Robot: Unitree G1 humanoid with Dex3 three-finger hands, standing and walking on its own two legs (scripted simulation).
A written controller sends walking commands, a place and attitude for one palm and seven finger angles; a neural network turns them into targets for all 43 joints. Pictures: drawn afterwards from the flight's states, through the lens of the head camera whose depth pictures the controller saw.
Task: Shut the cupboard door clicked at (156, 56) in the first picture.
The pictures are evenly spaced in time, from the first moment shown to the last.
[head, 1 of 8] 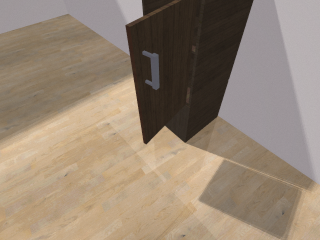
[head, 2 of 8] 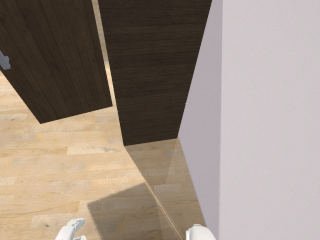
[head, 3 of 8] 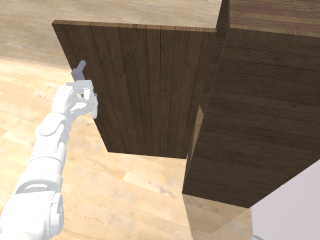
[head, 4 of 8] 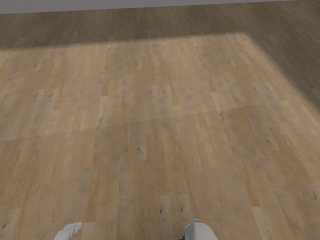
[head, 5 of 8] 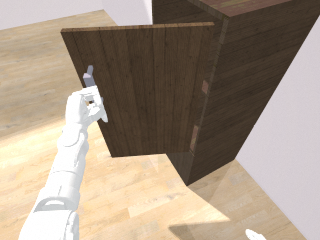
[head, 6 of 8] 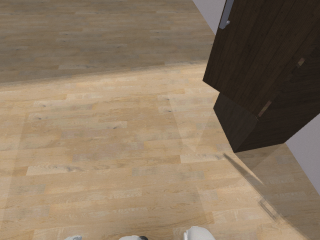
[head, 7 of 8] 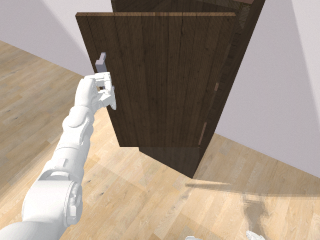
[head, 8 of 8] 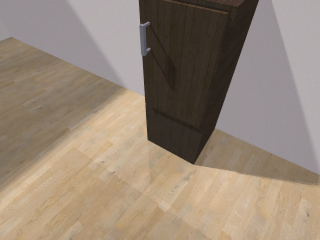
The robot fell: no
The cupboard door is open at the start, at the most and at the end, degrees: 100 100 0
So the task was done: yes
